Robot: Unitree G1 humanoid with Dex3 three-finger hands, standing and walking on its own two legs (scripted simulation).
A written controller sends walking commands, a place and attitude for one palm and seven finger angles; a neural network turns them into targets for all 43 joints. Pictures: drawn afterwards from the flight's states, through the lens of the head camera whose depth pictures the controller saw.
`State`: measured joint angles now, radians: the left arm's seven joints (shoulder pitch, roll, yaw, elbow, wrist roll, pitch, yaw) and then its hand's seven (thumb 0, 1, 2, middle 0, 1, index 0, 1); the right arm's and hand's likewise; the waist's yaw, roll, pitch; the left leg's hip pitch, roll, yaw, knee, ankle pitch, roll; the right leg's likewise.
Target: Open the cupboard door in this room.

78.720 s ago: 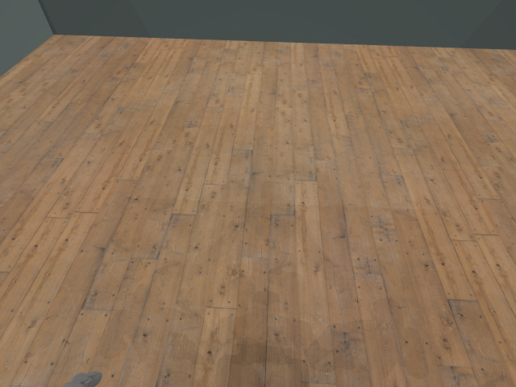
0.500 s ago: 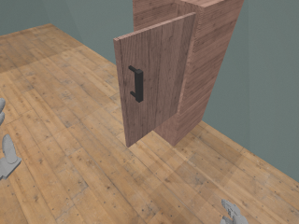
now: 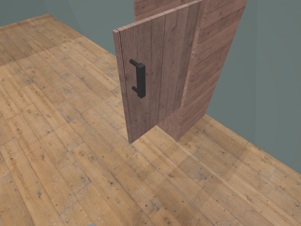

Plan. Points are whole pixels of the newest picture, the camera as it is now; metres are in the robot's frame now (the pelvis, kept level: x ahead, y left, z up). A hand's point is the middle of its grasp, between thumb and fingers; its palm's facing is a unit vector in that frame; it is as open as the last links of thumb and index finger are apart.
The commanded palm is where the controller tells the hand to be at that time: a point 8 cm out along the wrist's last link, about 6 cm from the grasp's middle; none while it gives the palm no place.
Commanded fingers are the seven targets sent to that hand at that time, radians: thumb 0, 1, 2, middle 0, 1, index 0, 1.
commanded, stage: let the arm hang, fingers relaxed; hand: left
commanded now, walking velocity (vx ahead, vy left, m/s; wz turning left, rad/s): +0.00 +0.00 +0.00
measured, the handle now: (137, 79) +0.57 +0.06 +0.07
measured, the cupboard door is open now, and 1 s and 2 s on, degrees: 88 88 88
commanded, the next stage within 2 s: look to check the result in 0.82 s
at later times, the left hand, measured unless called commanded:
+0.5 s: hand out of the picture -0.03 +0.18 -0.16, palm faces +0.04 -0.98 -0.21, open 7.4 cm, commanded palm none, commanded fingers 0.00 0.90 0.90 -0.20 -0.30 -0.20 -0.30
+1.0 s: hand out of the picture -0.02 +0.18 -0.16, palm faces +0.04 -0.98 -0.20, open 7.4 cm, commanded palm none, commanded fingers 0.00 0.90 0.90 -0.20 -0.30 -0.20 -0.30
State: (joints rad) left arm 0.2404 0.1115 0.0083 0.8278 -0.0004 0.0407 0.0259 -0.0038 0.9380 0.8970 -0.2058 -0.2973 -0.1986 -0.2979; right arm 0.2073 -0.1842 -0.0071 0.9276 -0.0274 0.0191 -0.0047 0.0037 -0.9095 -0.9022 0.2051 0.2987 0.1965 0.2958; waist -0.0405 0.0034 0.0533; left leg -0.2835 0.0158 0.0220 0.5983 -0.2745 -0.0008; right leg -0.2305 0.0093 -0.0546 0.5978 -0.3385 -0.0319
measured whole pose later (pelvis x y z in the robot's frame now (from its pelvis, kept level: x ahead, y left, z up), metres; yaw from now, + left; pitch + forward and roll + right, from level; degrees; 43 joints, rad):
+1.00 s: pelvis -0.01 +0.01 +0.01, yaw +0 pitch -2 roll +0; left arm 0.28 0.13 0.02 1.15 0.01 0.00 0.04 0.01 0.91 0.90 -0.20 -0.30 -0.20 -0.30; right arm 0.29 -0.12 -0.01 1.14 -0.02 0.01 -0.03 0.00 -0.91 -0.90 0.20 0.30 0.19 0.30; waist -0.01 0.02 0.06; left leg -0.21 0.00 0.04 0.42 -0.18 0.01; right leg -0.17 0.00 -0.04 0.44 -0.24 -0.02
